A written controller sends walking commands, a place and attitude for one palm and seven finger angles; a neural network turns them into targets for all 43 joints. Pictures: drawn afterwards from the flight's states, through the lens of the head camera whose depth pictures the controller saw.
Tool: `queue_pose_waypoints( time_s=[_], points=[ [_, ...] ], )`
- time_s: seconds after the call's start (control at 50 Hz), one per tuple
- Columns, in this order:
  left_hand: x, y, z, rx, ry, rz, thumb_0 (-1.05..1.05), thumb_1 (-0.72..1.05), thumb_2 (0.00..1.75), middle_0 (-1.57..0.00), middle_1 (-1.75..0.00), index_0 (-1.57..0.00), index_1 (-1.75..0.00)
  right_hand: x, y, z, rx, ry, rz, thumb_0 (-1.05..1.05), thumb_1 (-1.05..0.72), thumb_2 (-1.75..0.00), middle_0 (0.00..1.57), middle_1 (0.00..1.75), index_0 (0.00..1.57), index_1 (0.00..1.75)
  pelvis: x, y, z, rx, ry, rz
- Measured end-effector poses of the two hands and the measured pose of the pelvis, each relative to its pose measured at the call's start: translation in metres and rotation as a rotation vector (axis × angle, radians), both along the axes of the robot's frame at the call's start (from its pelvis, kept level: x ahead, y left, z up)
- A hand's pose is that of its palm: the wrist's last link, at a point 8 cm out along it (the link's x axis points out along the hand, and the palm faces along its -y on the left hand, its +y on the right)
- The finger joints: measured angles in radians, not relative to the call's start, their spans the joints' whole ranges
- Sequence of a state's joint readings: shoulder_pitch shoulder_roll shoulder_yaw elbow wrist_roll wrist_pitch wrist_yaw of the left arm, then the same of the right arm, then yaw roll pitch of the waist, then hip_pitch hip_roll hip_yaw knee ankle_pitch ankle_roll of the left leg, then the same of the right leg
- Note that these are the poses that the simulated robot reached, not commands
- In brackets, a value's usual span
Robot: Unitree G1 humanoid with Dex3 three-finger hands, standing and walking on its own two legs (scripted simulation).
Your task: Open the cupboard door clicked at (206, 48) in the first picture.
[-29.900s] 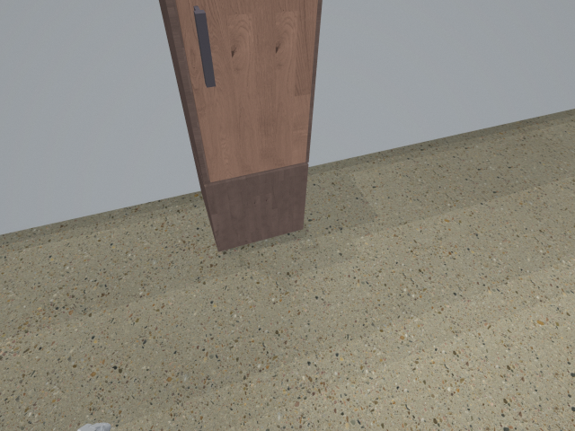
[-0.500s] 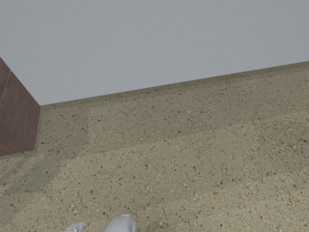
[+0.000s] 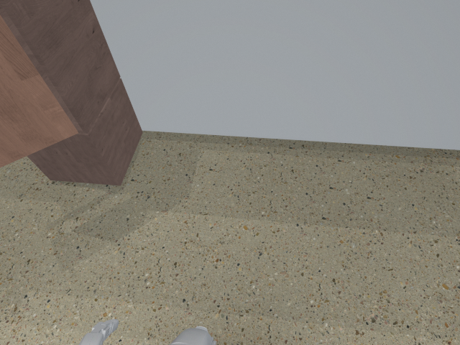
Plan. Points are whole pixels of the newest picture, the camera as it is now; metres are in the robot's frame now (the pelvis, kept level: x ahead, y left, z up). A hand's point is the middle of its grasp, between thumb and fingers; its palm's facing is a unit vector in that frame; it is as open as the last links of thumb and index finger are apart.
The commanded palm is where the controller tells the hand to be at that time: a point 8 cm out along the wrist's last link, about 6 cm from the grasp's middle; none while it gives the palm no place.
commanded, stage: turn to face it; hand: left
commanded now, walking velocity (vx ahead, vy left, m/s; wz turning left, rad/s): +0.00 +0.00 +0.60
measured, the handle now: out of the picture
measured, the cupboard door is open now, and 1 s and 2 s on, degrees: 42 42 42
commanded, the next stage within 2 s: take the last steps up to it in 0.92 s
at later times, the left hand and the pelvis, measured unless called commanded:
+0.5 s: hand out of the picture +0.02 +0.25 -0.16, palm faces +0.34 -0.91 -0.25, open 7.4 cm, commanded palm none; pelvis +0.01 +0.01 +0.01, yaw +18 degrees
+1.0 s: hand out of the picture -0.05 +0.19 -0.18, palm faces +0.57 -0.79 -0.20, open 7.4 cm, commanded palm none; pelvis +0.02 +0.00 +0.00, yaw +34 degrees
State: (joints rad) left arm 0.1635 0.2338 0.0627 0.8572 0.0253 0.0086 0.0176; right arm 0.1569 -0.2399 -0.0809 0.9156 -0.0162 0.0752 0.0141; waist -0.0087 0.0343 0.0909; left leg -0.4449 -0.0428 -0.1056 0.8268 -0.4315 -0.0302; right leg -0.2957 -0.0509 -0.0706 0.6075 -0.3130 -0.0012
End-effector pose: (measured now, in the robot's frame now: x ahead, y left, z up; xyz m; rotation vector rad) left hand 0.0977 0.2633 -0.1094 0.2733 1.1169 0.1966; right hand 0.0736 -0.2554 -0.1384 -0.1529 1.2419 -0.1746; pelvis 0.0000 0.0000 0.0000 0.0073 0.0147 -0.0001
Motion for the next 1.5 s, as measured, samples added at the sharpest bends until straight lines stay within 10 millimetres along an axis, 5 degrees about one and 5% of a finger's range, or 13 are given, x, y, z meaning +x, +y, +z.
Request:
queue_pose_waypoints(
  time_s=[0.18,0.34,0.5,0.66,0.82,1.06,1.18,1.34,1.5],
  points=[
    [-0.049,-0.021,-0.007,-0.079,0.073,0.132,0.00,0.91,0.90,-0.20,-0.30,-0.20,-0.30,0.042,0.005,0.018,-0.007,0.017,0.129,0.01,-0.91,-0.90,0.20,0.30,0.20,0.30,0.008,-0.003,0.012,0.030,-0.009,0.132],
    [-0.102,0.007,-0.042,-0.126,0.155,0.284,0.00,0.91,0.90,-0.20,-0.30,-0.20,-0.30,0.100,0.044,0.022,-0.064,-0.093,0.294,0.01,-0.91,-0.90,0.20,0.30,0.20,0.30,0.009,0.017,-0.006,0.005,-0.006,0.232],
    [-0.096,0.027,-0.018,-0.083,0.086,0.362,0.01,0.91,0.90,-0.20,-0.30,-0.20,-0.30,0.099,0.054,0.029,-0.065,-0.056,0.362,0.01,-0.90,-0.90,0.20,0.30,0.20,0.30,0.010,0.014,0.008,-0.021,-0.003,0.308],
    [-0.080,0.010,-0.003,-0.014,-0.026,0.400,0.00,0.91,0.90,-0.20,-0.30,-0.20,-0.30,0.102,0.036,0.004,-0.012,0.011,0.398,0.01,-0.90,-0.90,0.20,0.30,0.20,0.30,0.021,-0.013,0.000,-0.003,0.009,0.402],
    [-0.116,-0.030,-0.004,-0.064,0.031,0.497,0.00,0.91,0.90,-0.20,-0.30,-0.20,-0.30,0.130,0.040,0.011,-0.011,0.029,0.478,0.01,-0.91,-0.90,0.20,0.30,0.20,0.30,0.025,-0.019,0.009,0.019,-0.016,0.505],
    [-0.199,-0.039,-0.040,-0.174,0.181,0.688,0.00,0.91,0.90,-0.20,-0.30,-0.20,-0.30,0.165,0.109,0.022,-0.050,-0.080,0.668,0.01,-0.91,-0.90,0.20,0.30,0.20,0.30,0.018,0.004,-0.001,-0.002,-0.016,0.594],
    [-0.197,-0.035,-0.021,-0.156,0.142,0.719,0.01,0.91,0.90,-0.20,-0.30,-0.20,-0.30,0.154,0.116,0.022,-0.016,-0.049,0.700,0.01,-0.90,-0.90,0.20,0.30,0.20,0.30,0.022,0.003,0.010,-0.017,-0.021,0.628],
    [-0.184,-0.046,-0.012,-0.097,0.045,0.776,0.00,0.91,0.90,-0.20,-0.30,-0.20,-0.30,0.151,0.101,-0.005,0.010,0.085,0.725,0.01,-0.90,-0.90,0.20,0.30,0.20,0.30,0.043,0.004,0.002,0.008,-0.033,0.698],
    [-0.209,-0.076,-0.008,-0.221,0.194,0.861,0.00,0.91,0.90,-0.20,-0.30,-0.20,-0.30,0.188,0.145,0.019,0.006,0.071,0.762,0.01,-0.91,-0.90,0.20,0.30,0.20,0.30,0.062,0.040,0.020,0.027,0.000,0.749]
  ],
)
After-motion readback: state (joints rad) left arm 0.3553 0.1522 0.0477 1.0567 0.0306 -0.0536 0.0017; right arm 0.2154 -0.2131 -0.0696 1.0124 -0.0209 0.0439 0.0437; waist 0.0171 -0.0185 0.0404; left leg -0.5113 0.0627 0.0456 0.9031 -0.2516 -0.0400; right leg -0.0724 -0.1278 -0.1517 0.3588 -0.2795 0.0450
